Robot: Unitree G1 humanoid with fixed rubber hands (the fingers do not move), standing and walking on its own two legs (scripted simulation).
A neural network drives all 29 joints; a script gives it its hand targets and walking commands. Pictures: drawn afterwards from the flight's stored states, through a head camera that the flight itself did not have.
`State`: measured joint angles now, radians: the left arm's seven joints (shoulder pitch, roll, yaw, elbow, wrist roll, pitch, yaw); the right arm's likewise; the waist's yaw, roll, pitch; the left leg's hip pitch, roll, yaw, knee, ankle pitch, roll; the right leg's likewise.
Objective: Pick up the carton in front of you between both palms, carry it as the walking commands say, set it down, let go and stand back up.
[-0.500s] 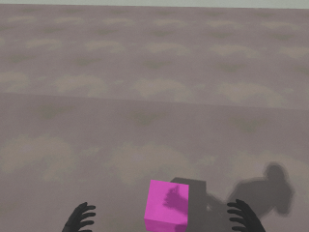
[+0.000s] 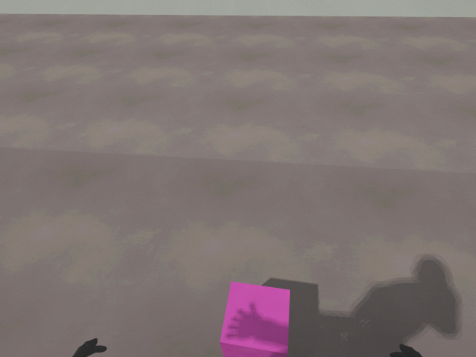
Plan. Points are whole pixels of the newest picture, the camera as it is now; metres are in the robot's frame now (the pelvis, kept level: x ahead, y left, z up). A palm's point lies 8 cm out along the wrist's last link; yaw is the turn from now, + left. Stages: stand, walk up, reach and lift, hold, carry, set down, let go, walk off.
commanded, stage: stand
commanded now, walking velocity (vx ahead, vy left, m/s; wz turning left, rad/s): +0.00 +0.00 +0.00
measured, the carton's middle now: (256, 326) +0.39 -0.03 -0.65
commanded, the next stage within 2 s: none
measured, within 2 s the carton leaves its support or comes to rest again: neither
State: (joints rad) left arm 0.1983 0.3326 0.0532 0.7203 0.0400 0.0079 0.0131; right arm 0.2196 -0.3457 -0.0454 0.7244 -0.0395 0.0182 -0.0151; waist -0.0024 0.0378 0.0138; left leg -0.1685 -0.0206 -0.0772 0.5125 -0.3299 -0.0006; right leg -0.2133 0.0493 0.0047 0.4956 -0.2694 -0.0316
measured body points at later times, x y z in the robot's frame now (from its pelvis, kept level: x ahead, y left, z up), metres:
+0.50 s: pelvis +0.01 +0.00 +0.01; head +0.01 -0.01 +0.46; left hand +0.12 +0.30 -0.10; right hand +0.13 -0.30 -0.11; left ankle -0.03 +0.12 -0.74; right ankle +0.00 -0.10 -0.74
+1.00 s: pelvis +0.00 +0.00 +0.01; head -0.01 -0.01 +0.46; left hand +0.09 +0.32 -0.10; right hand +0.11 -0.31 -0.11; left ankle -0.03 +0.12 -0.74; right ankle +0.00 -0.10 -0.74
